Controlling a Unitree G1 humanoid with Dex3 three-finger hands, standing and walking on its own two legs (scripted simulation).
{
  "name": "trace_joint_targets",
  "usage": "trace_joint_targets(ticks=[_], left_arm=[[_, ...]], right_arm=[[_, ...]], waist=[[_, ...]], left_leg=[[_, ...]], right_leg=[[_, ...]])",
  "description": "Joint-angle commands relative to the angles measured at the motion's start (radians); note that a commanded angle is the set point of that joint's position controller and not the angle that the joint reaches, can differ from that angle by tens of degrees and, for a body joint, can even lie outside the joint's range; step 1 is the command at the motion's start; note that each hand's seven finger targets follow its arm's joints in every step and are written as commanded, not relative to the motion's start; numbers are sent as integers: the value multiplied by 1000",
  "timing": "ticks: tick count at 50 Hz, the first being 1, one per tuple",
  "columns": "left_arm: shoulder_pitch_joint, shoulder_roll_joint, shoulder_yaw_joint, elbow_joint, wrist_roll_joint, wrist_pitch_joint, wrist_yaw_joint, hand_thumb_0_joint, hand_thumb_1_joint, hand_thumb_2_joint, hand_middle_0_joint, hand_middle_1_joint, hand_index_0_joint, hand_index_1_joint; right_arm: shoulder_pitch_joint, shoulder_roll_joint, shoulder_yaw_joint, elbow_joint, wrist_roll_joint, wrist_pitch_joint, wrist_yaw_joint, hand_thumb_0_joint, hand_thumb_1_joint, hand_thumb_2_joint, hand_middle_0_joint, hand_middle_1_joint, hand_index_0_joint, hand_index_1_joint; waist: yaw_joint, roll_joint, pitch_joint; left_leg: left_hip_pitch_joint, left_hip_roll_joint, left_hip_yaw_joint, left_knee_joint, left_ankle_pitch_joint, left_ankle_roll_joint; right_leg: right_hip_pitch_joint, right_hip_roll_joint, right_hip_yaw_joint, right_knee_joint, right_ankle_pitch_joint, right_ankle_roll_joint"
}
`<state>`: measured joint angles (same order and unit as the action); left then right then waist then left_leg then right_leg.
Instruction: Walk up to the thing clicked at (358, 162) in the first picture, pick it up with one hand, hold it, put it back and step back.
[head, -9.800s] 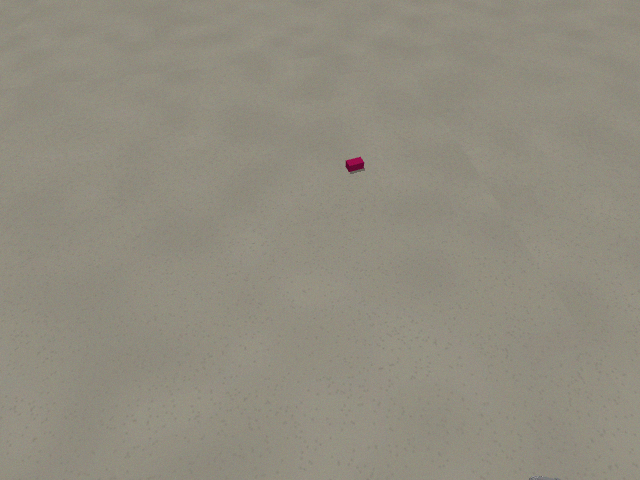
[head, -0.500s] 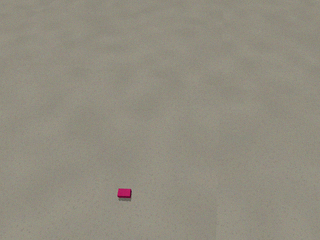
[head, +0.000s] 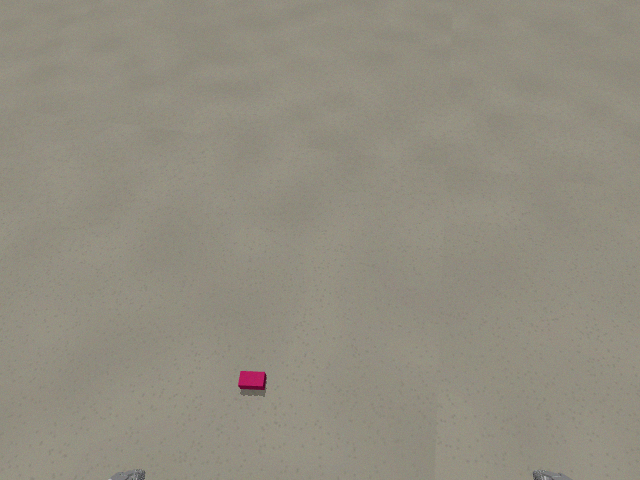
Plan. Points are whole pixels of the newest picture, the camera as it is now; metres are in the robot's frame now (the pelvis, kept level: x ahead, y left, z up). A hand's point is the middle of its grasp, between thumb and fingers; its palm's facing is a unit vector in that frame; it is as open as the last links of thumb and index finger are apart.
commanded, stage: rise first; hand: left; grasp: from above
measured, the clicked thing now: (252, 380) +0.47 +0.24 -0.76
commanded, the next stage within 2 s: none
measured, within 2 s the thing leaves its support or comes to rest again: neither
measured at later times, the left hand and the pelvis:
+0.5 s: hand out of the picture +0.13 +0.26 -0.20, palm faces -0.12 -0.90 -0.41, open 11.8 cm; pelvis -0.01 +0.01 -0.06, yaw +1 degrees
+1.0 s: hand (177, 475) +0.16 +0.28 -0.32, palm faces -0.39 -0.69 -0.61, open 11.9 cm; pelvis -0.04 +0.01 -0.18, yaw +1 degrees
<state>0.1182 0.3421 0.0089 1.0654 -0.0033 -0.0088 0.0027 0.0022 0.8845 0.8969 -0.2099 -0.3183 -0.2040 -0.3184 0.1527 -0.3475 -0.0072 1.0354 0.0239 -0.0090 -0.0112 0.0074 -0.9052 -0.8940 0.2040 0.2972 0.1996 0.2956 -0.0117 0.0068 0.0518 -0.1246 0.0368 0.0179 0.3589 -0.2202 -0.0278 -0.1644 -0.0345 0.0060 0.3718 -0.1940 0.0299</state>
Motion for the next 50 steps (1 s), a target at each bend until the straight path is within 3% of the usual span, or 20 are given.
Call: trace_joint_targets(ticks=[1, 2, 3, 4, 6, 9, 11, 13, 16, 19, 23, 28, 33, 36, 38, 40, 41, 45, 48, 50], left_arm=[[-241, 224, 135, -34, 30, -42, 11, 0, 537, 828, -325, -575, -296, -605], [-316, 251, 152, -54, 50, -43, -6, 0, 457, 801, -308, -655, -303, -668], [-293, 273, 180, -56, 80, -52, -15, 0, 377, 783, -323, -710, -323, -711], [-163, 244, 192, -6, 107, -40, -25, 0, 297, 764, -330, -765, -339, -756], [-89, 219, 193, -94, 135, -21, -33, 0, 137, 740, -345, -802, -358, -790], [-55, 180, 177, -163, 152, 49, -19, 0, -103, 694, -398, -765, -404, -760], [-89, 188, 181, -222, 167, 90, -15, 0, -234, 721, -422, -722, -400, -745], [-145, 178, 167, -276, 175, 112, -10, 0, -253, 699, -448, -708, -427, -731], [-83, 146, 171, -329, 179, 124, -10, 0, -240, 680, -474, -682, -451, -707], [-75, 162, 177, -455, 202, 118, -16, 0, -224, 672, -471, -689, -453, -709], [8, 160, 184, -554, 231, 136, -14, 0, -208, 664, -476, -683, -460, -701], [114, 148, 176, -675, 262, 184, -13, 0, -211, 662, -451, -708, -446, -715], [148, 153, 182, -775, 271, 217, -3, 0, -211, 652, -447, -727, -451, -724], [111, 148, 164, -778, 292, 221, -1, 0, -211, 649, -444, -734, -451, -728], [43, 157, 156, -752, 321, 202, 5, 0, -208, 653, -436, -737, -443, -732], [5, 188, 176, -716, 361, 170, 10, 0, -214, 662, -436, -734, -437, -733], [-15, 167, 152, -671, 383, 152, 12, 0, -215, 660, -438, -741, -440, -739], [-139, 212, 159, -591, 482, 44, 23, 0, -217, 675, -453, -724, -444, -735], [-184, 239, 154, -599, 553, -16, 43, 0, -198, 673, -446, -717, -438, -725], [-234, 288, 180, -584, 591, -37, 63, 0, -173, 662, -449, -714, -448, -717]], right_arm=[[44, -108, -39, -216, 24, -55, -30, 0, -870, -891, 200, 300, 200, 300], [50, -105, -48, -245, 20, -60, -30, 0, -874, -891, 200, 300, 200, 300], [61, -103, -65, -266, 3, -67, -30, 0, -884, -896, 200, 300, 200, 300], [92, -93, -76, -270, -6, -71, -27, 0, -873, -893, 200, 300, 200, 300], [98, -88, -85, -328, -6, -77, -21, 0, -872, -893, 200, 300, 200, 300], [75, -78, -87, -389, 4, -80, -21, 0, -880, -892, 201, 300, 200, 300], [62, -77, -90, -426, 4, -82, -14, 0, -887, -895, 201, 300, 200, 300], [47, -70, -86, -455, 2, -90, -11, 0, -919, -904, 201, 300, 200, 300], [71, -61, -89, -473, -3, -111, -6, 0, -928, -906, 201, 300, 200, 300], [80, -60, -98, -502, -6, -129, -7, 0, -925, -906, 201, 300, 200, 300], [67, -50, -97, -540, -4, -142, -13, 0, -924, -905, 201, 300, 200, 300], [70, -49, -99, -571, -9, -153, -11, 0, -929, -906, 201, 300, 200, 300], [56, -42, -92, -607, -12, -168, -10, 0, -943, -910, 201, 300, 200, 300], [54, -38, -90, -615, -12, -182, -15, 0, -945, -912, 201, 300, 200, 300], [51, -41, -86, -612, -16, -192, -18, 0, -934, -909, 200, 300, 200, 300], [39, -43, -83, -606, -21, -206, -14, 0, -928, -907, 200, 300, 200, 300], [38, -44, -80, -602, -20, -212, -8, 0, -930, -908, 200, 300, 200, 300], [28, -74, -88, -579, -17, -232, 17, 0, -927, -908, 200, 300, 200, 300], [31, -84, -95, -562, -15, -235, 29, 0, -919, -906, 201, 300, 200, 300], [22, -98, -105, -546, -13, -232, 31, 0, -912, -904, 201, 300, 200, 300]], waist=[[-32, -59, -62], [-22, -58, -100], [-5, -60, -174], [17, -37, -231], [44, 51, -296], [28, 34, -263], [18, 1, -269], [1, -9, -237], [6, 3, -258], [-9, 29, -329], [-4, 43, -336], [-7, 69, -385], [-19, 57, -389], [-44, 44, -384], [-59, 32, -366], [-49, 59, -388], [-64, 44, -405], [-46, 82, -500], [-32, 123, -631], [-24, 140, -662]], left_leg=[[-157, -44, 40, 61, 21, 41], [-181, -41, 33, 93, 33, 42], [-199, -46, 33, 130, 61, 42], [-220, -55, 32, 165, 99, 37], [-214, -62, 31, 191, 152, 24], [-226, -53, 10, 177, 145, 19], [-248, -46, 6, 212, 135, 23], [-302, -43, 7, 257, 77, 24], [-363, -37, 2, 326, 37, 20], [-394, -30, -8, 406, 79, 18], [-464, -29, -15, 466, 41, 20], [-500, -15, -37, 533, 88, 16], [-595, -19, -38, 603, 25, 24], [-645, -20, -35, 655, -13, 30], [-712, -23, -34, 704, -66, 33], [-773, -23, -37, 763, -92, 31], [-805, -26, -40, 799, -87, 31], [-922, -27, -66, 918, -106, 18], [-951, -33, -67, 1009, -64, 15], [-1000, -33, -71, 1053, -74, 13]], right_leg=[[-113, 32, -34, 10, 3, -34], [-121, 32, -38, 50, 19, -35], [-102, 24, -31, 89, 58, -33], [-93, 20, -32, 125, 93, -35], [-99, 25, -30, 173, 128, -45], [-138, 37, -49, 163, 100, -47], [-168, 42, -54, 189, 82, -43], [-244, 41, -53, 224, 25, -40], [-316, 44, -57, 301, -21, -40], [-366, 40, -56, 388, 16, -39], [-436, 37, -51, 446, -21, -40], [-498, 37, -52, 529, -8, -44], [-552, 32, -50, 575, -42, -40], [-619, 33, -46, 609, -63, -39], [-682, 33, -43, 649, -99, -38], [-758, 31, -41, 720, -129, -42], [-792, 31, -40, 759, -125, -43], [-974, 28, -41, 941, -163, -48], [-1052, 22, -36, 1046, -128, -53], [-1114, 22, -39, 1101, -133, -55]])
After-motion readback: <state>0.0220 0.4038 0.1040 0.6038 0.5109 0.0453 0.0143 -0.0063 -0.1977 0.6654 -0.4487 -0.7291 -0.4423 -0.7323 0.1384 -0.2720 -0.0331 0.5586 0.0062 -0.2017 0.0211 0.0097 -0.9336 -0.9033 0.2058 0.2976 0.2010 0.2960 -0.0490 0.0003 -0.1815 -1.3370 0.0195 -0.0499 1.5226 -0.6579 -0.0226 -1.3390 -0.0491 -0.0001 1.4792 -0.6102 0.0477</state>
